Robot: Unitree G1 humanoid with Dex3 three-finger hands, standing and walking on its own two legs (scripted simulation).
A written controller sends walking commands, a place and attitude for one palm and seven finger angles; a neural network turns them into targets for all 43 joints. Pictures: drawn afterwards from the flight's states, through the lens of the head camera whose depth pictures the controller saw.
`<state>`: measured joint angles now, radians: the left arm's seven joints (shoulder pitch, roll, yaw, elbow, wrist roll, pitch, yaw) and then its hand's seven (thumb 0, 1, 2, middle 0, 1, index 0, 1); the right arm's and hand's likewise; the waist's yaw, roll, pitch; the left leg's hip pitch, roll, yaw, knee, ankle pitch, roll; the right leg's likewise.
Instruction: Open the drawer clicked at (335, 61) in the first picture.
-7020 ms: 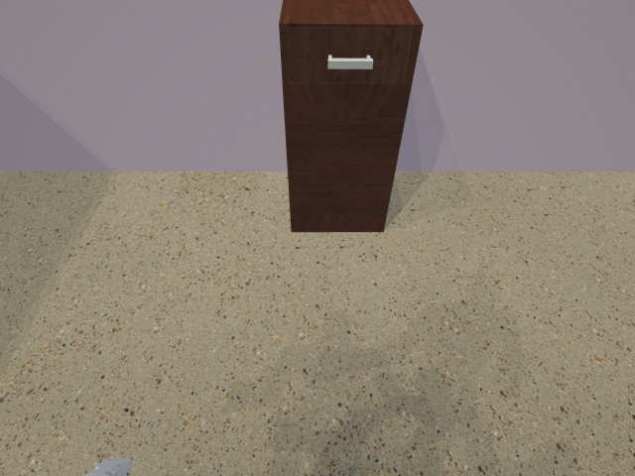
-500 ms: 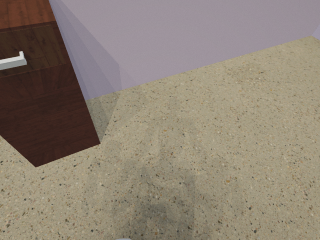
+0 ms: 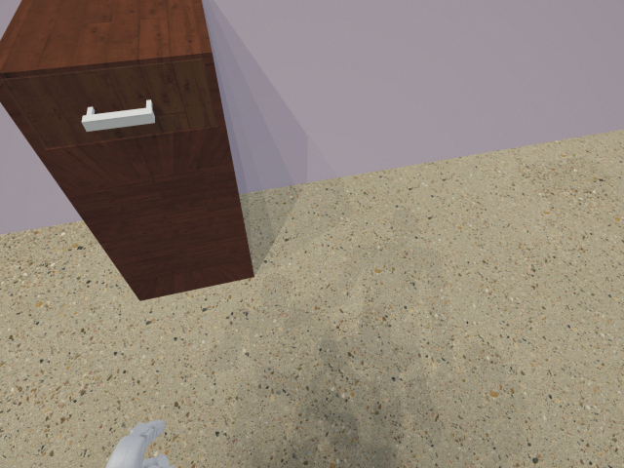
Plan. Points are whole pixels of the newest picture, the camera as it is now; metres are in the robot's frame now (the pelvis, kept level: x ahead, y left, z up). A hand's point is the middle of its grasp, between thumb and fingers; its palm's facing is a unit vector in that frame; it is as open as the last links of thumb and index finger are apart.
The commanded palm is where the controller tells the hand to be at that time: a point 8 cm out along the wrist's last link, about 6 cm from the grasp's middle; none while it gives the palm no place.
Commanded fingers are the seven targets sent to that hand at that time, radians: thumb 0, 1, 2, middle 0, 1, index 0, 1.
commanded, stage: turn to face it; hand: left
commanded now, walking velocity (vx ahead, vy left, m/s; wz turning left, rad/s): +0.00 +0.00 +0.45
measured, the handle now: (120, 113) +0.77 +0.42 +0.00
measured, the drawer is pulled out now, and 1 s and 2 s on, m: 0.00 0.00 0.00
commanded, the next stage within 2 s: take the last steps up to it in 0.28 s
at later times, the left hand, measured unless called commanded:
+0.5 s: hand out of the picture -0.05 +0.19 -0.18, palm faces +0.29 -0.93 -0.23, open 7.4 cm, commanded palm none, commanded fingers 0.00 0.90 0.90 -0.20 -0.30 -0.20 -0.30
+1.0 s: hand (154, 456) +0.17 +0.24 -0.17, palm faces +0.22 -0.96 -0.19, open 7.4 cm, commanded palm none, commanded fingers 0.00 0.90 0.90 -0.20 -0.30 -0.20 -0.30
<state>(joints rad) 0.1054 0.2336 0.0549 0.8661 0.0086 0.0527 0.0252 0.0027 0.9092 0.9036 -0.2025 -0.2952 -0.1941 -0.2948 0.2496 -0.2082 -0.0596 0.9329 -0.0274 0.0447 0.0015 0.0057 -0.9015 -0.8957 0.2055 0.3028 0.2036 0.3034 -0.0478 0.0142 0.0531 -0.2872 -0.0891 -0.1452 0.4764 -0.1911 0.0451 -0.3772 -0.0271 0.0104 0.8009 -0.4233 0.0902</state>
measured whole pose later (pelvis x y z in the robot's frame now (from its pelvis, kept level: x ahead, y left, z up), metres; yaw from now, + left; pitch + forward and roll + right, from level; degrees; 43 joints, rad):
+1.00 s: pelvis +0.11 +0.04 -0.01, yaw +15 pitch -2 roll +0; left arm 0.14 0.18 0.03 1.00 0.02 0.00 -0.02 0.00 0.91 0.90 -0.20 -0.29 -0.19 -0.29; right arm 0.48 -0.15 -0.03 1.15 -0.03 -0.04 -0.03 0.00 -0.91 -0.90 0.20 0.30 0.20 0.30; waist -0.05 0.01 0.06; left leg 0.12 0.00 0.03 0.37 -0.45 0.02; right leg -0.45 -0.06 -0.12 0.66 -0.23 0.00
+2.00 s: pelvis +0.32 +0.05 -0.01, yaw +16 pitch -1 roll +2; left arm 0.17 0.17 0.04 1.02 0.02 0.01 0.03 0.00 0.91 0.90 -0.20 -0.29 -0.19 -0.29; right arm 0.22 -0.18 -0.07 1.07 -0.01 0.05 -0.04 0.01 -0.91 -0.90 0.20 0.30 0.20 0.30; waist -0.02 0.06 0.09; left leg -0.31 0.04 0.04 0.80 -0.49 -0.02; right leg -0.29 -0.03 -0.09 0.60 -0.29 -0.05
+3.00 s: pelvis +0.31 +0.06 +0.00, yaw +16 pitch +2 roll +0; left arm 0.20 0.15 0.03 1.12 0.01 -0.02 0.03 0.01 0.93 0.90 -0.20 -0.30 -0.19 -0.29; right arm 0.40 -0.10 -0.01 1.17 -0.01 -0.01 -0.06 0.00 -0.90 -0.90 0.20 0.30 0.20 0.30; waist -0.05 0.04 0.03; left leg -0.11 0.04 0.01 0.47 -0.36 -0.02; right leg -0.22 0.00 -0.09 0.49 -0.29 -0.03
